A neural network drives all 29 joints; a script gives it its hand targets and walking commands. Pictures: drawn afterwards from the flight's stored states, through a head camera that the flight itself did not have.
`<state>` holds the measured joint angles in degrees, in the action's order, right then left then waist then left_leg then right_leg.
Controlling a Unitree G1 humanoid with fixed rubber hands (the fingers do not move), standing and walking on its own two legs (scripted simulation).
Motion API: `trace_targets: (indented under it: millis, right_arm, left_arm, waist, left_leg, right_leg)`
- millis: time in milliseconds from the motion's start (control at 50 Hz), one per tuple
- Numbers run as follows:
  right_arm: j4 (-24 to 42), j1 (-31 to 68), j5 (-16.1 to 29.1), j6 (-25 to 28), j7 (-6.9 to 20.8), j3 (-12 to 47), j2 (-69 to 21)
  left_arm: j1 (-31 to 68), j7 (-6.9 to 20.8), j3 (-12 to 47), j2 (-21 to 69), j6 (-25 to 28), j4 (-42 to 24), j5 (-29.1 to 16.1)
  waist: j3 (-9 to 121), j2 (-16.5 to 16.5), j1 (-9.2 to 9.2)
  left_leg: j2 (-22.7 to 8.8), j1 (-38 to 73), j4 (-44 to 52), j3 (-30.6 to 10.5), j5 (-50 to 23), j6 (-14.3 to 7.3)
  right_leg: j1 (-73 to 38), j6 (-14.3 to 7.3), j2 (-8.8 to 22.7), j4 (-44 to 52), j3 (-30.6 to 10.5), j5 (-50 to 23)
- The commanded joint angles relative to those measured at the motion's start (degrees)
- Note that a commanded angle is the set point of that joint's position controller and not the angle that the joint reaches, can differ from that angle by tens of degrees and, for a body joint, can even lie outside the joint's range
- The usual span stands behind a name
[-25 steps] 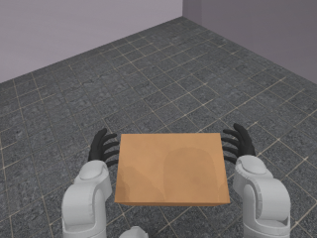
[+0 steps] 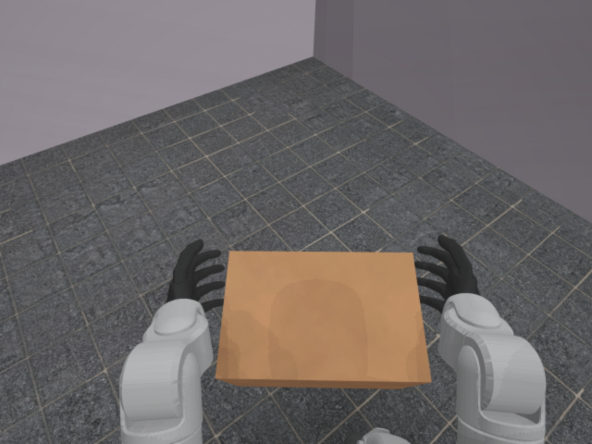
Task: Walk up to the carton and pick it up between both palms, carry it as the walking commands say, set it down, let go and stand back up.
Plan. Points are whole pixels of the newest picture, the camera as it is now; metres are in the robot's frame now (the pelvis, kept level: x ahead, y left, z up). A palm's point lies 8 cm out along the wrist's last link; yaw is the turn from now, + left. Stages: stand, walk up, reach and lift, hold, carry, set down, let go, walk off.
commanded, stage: carry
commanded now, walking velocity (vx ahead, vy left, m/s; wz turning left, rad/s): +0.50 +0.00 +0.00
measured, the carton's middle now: (318, 324) +0.27 +0.00 +0.01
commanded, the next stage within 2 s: none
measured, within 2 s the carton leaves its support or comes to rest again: neither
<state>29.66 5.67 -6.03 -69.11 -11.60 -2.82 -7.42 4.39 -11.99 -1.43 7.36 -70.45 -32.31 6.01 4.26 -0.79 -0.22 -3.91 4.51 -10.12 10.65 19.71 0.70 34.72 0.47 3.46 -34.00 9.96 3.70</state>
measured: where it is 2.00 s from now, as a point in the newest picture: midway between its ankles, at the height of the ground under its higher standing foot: (307, 300)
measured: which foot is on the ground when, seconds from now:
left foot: down 0.00-0.10, up 0.12-0.50, down 0.52-1.00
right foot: up 0.00-0.06, down 0.08-0.52, up 0.54-0.82, down 0.84-1.00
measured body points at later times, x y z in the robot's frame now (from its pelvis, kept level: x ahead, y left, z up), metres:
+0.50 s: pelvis +0.37 -0.01 -0.01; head +0.39 -0.03 +0.44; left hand +0.63 +0.15 +0.09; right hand +0.65 -0.16 +0.09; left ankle +0.50 +0.10 -0.72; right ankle +0.19 -0.10 -0.74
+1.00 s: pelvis +0.63 -0.03 +0.00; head +0.64 -0.04 +0.45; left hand +0.90 +0.14 +0.10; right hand +0.91 -0.18 +0.09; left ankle +0.52 +0.08 -0.73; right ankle +0.62 -0.13 -0.74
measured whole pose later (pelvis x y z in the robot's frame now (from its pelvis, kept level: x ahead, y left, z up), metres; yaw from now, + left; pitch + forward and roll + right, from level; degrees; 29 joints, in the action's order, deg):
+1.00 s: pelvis +0.63 -0.03 +0.00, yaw +2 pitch +6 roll +0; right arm 26.8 8.0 -6.7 -71.3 -12.2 -3.8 -7.6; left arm 5.7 -11.7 -2.5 7.4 -70.9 -28.1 5.6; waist 6.8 -1.5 0.1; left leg -4.4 -9.9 -29.5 10.5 20.4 2.2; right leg 18.3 -0.7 4.0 -30.2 11.7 15.9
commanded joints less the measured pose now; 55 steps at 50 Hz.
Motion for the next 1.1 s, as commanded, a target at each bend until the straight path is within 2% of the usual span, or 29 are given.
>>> trace_targets:
  millis: [0, 20, 40, 60, 80, 100, 120, 140, 160, 200, 280, 400, 460, 480, 500, 520, 540, 560, 580, 620, 640, 720, 780, 820, 840, 860, 880, 1000, 1080]
  right_arm:
    - [3.5, 17.5, 21.9, -1.1, 14.6, 34.8, -50.3]
    - [3.7, 18.1, 22.1, -1.3, 14.4, 35.0, -49.9]
    - [3.8, 18.3, 21.9, -1.5, 14.3, 35.0, -49.8]
    - [4.0, 19.2, 22.2, -1.9, 14.3, 35.2, -49.8]
    - [4.0, 18.0, 21.6, -2.3, 14.1, 34.8, -50.1]
    - [5.1, 21.0, 21.8, -2.0, 14.4, 36.1, -51.4]
    - [4.7, 22.2, 22.7, -1.7, 14.7, 36.8, -53.8]
    - [4.8, 22.7, 22.9, -1.1, 15.0, 37.4, -55.6]
    - [3.9, 22.3, 22.9, -0.7, 15.2, 37.5, -56.8]
    - [3.7, 20.8, 22.4, 0.4, 15.0, 37.5, -58.0]
    - [2.3, 17.5, 20.5, 0.8, 13.8, 37.1, -56.8]
    - [2.7, 17.8, 20.2, -0.6, 12.6, 37.2, -54.3]
    - [2.3, 18.1, 20.7, -1.4, 12.3, 36.2, -52.8]
    - [2.0, 18.0, 21.0, -1.6, 12.3, 35.9, -52.6]
    - [2.0, 18.7, 21.2, -1.7, 12.4, 36.0, -52.6]
    - [1.4, 18.8, 21.1, -1.9, 12.5, 35.3, -51.5]
    - [0.0, 17.9, 21.2, -2.2, 13.0, 34.4, -51.1]
    - [-0.3, 18.2, 21.4, -2.3, 13.2, 33.8, -52.5]
    - [0.1, 18.0, 21.9, -1.7, 13.8, 33.4, -54.8]
    - [0.8, 20.9, 22.7, -0.6, 15.0, 34.0, -57.6]
    - [1.6, 21.6, 22.9, -0.1, 15.4, 34.6, -58.4]
    - [1.9, 19.7, 22.7, 0.5, 15.9, 35.6, -56.3]
    - [1.4, 18.7, 21.9, -0.4, 15.5, 35.3, -54.0]
    - [0.4, 18.2, 21.1, -1.1, 15.1, 34.7, -53.0]
    - [-0.1, 18.2, 20.9, -1.7, 14.9, 34.4, -52.4]
    - [0.5, 19.4, 20.9, -2.3, 14.7, 34.9, -51.8]
    - [0.7, 20.3, 20.9, -2.6, 14.5, 35.1, -51.7]
    - [0.7, 19.9, 21.3, -2.5, 13.7, 34.4, -53.6]
    - [1.6, 19.6, 21.6, -2.0, 13.6, 34.5, -54.2]
  left_arm:
    - [21.3, 13.5, 36.2, 52.8, 0.1, -1.8, -21.6]
    - [20.2, 13.5, 35.8, 52.5, -0.1, -1.2, -21.6]
    - [18.9, 13.5, 35.4, 52.3, -0.1, -0.8, -21.8]
    - [18.7, 13.8, 34.7, 52.2, -0.2, -1.3, -21.7]
    - [18.5, 13.9, 34.1, 52.2, -0.2, 0.3, -21.4]
    - [19.7, 14.2, 34.4, 54.6, 0.4, -0.5, -22.4]
    - [20.5, 14.5, 34.7, 56.0, 0.6, -1.1, -22.7]
    - [20.5, 14.9, 34.8, 57.4, 1.1, -1.4, -22.4]
    - [20.3, 15.3, 35.1, 58.4, 1.5, -1.3, -22.3]
    - [19.7, 15.8, 35.7, 59.4, 2.4, -2.0, -22.7]
    - [18.9, 16.6, 35.9, 55.5, 2.3, -2.3, -23.5]
    - [18.7, 16.5, 34.5, 51.1, 0.9, -3.2, -23.5]
    - [18.4, 15.6, 33.5, 49.5, 0.1, -3.1, -23.0]
    - [18.9, 15.4, 33.6, 49.2, -0.2, -3.2, -22.9]
    - [20.4, 15.2, 34.0, 49.2, -0.4, -3.7, -22.9]
    - [21.5, 15.0, 34.4, 49.0, -0.6, -3.3, -22.7]
    - [21.2, 14.8, 34.6, 50.1, -1.1, -4.2, -22.4]
    - [20.0, 14.5, 34.5, 52.0, -1.2, -2.0, -22.3]
    - [20.6, 14.6, 35.6, 54.2, -0.8, -2.6, -22.5]
    - [21.5, 15.0, 36.3, 57.1, 0.5, -3.4, -21.8]
    - [21.9, 15.2, 36.3, 58.2, 1.2, -3.6, -21.8]
    - [19.2, 14.7, 36.0, 57.9, 1.9, -1.8, -21.0]
    - [18.0, 14.5, 35.5, 55.8, 1.0, -1.4, -21.1]
    - [18.9, 14.6, 35.6, 54.3, 0.3, -1.6, -21.2]
    - [19.6, 14.7, 35.3, 53.6, -0.1, -1.3, -21.2]
    - [19.9, 14.7, 34.6, 53.6, -0.1, -0.2, -21.1]
    - [19.8, 14.7, 33.9, 53.8, -0.2, 1.1, -21.2]
    - [20.6, 14.7, 34.0, 54.5, -0.1, 0.4, -22.2]
    - [20.8, 14.6, 34.1, 54.8, 0.4, -1.1, -22.0]
  waist:
    - [7.5, -11.4, -0.98]
    - [10.2, -10.4, 0.01]
    - [14.1, -8.1, 0.91]
    - [18.1, -3.6, 2.17]
    - [22.7, 13.5, 2.32]
    - [19.4, 14.8, 1.79]
    - [18.5, 9.6, 1.59]
    - [18.6, 5.0, 1.48]
    - [17.5, 4.1, 1.56]
    - [16.5, 7.0, 1.41]
    - [11.1, 8.6, 1.18]
    - [5.4, 12.2, 0.8]
    - [6.9, 13.0, 0.14]
    - [9.6, 12.1, -0.8]
    - [12.8, 10.4, -1.28]
    - [16.0, 4.6, -1.61]
    - [20.0, -16.9, -1.16]
    - [21.8, -15.6, -0.82]
    - [21.9, -10.8, -1.03]
    - [19.0, -3.9, -0.38]
    - [17.9, -3.4, -0.2]
    - [15.7, -6.9, -0.28]
    - [16.2, -7.1, 0.2]
    - [16.4, -4.1, 0.09]
    - [16.9, -0.7, -0.3]
    - [16.7, 3.3, -0.24]
    - [16.3, 5.8, -0.1]
    - [17.0, 5.4, -0.4]
    - [16.2, 3.1, -0.49]
  left_leg:
    - [-8.6, 2.0, -8.0, 1.7, -51.4, -3.1]
    - [-7.4, 0.8, -15.3, 4.0, -53.5, -1.5]
    - [-5.3, -2.9, -24.3, 4.1, -49.2, -0.5]
    - [-4.3, -11.1, -36.0, 2.5, -34.5, 0.3]
    - [2.9, -28.9, -54.2, -1.1, -9.4, 1.7]
    - [5.5, -37.6, -61.9, -8.0, 8.8, 0.6]
    - [1.7, -39.6, -64.1, -12.7, 6.6, -0.6]
    - [-0.8, -38.6, -61.4, -13.3, 2.8, -0.6]
    - [-2.6, -38.4, -58.1, -12.4, 0.4, 0.0]
    - [-2.6, -36.6, -50.8, -9.7, -2.1, 0.7]
    - [-1.0, -41.2, -40.4, -5.2, -4.6, 1.1]
    - [3.2, -33.9, -24.1, 1.7, -16.0, 0.3]
    - [6.4, -26.2, -17.6, 5.3, -19.2, -1.6]
    - [7.8, -18.8, -13.6, 7.7, -21.7, -2.2]
    - [5.4, -9.6, -15.0, 5.8, -23.0, -3.5]
    - [-3.1, 1.7, -16.7, -4.7, -33.0, -6.3]
    - [-20.2, 9.7, -11.8, -30.2, -45.4, -15.9]
    - [-21.0, 13.1, -11.5, -33.2, -57.8, -19.1]
    - [-19.5, 11.4, -12.4, -26.8, -61.2, -17.4]
    - [-16.9, 1.9, -8.4, -18.1, -47.2, -12.2]
    - [-14.9, -0.3, -7.6, -13.3, -45.6, -9.9]
    - [-11.1, -6.0, -7.5, -4.2, -48.2, -7.3]
    - [-8.3, -6.9, -12.1, -0.9, -42.7, -3.7]
    - [-6.6, -11.3, -15.5, -0.6, -33.5, -0.4]
    - [-5.3, -14.0, -18.0, -0.9, -27.3, 1.0]
    - [-5.0, -14.8, -19.4, -2.4, -24.3, 1.5]
    - [-4.6, -15.1, -19.3, -2.6, -20.4, 1.6]
    - [-3.3, -12.8, -18.6, -1.3, -30.8, 1.8]
    - [-1.7, -10.1, -16.8, 0.4, -39.8, 1.5]
  right_leg:
    - [-10.8, -1.0, -5.3, 6.6, 4.3, -2.6]
    - [-19.2, -0.9, -7.0, 10.2, 6.2, -4.0]
    - [-29.3, -1.2, -6.7, 9.7, 5.8, -1.2]
    - [-38.5, -2.8, 3.2, 9.9, -5.5, 8.2]
    - [-51.7, -12.3, 20.4, 14.7, -34.6, 13.2]
    - [-49.8, -14.6, 21.5, 19.1, -39.1, 3.2]
    - [-47.3, -13.7, 19.8, 16.9, -32.6, -6.5]
    - [-43.7, -11.5, 18.6, 17.7, -27.4, -9.6]
    - [-41.3, -10.4, 17.1, 18.6, -22.5, -8.1]
    - [-39.6, -8.6, 13.9, 19.9, -15.5, -6.9]
    - [-40.2, -9.3, 13.5, 22.1, -11.2, -11.3]
    - [-36.7, -6.4, 8.5, 20.4, -1.2, -22.6]
    - [-38.7, -4.5, 8.1, 10.9, 1.1, -38.4]
    - [-37.9, -3.0, 7.2, 3.8, 3.3, -39.9]
    - [-33.1, -1.4, 6.7, -4.0, 4.0, -34.2]
    - [-22.4, 0.6, 4.5, -15.0, 3.7, -18.8]
    - [-6.3, 2.4, -2.9, -32.7, 2.6, 19.1]
    - [-0.2, 1.5, -4.0, -40.6, -7.2, 29.3]
    - [0.5, 0.8, -0.5, -40.6, -11.0, 27.3]
    - [-4.7, 0.8, 3.4, -27.4, -12.4, 21.6]
    - [-8.0, 1.1, 3.6, -18.9, -10.8, 20.5]
    - [-15.8, 1.7, -0.7, -0.6, -2.8, 14.5]
    - [-20.1, 1.7, -0.2, 9.9, 0.7, 0.2]
    - [-26.3, 0.9, 4.9, 12.2, -2.0, -10.8]
    - [-29.2, -0.8, 9.3, 9.2, -5.5, -24.0]
    - [-30.4, -3.0, 11.4, 6.3, -7.8, -32.8]
    - [-30.5, -3.7, 11.6, 5.7, -7.9, -37.4]
    - [-31.8, -2.8, 8.3, 0.6, -3.9, -46.1]
    - [-30.1, -2.5, 5.0, -1.1, -2.3, -40.4]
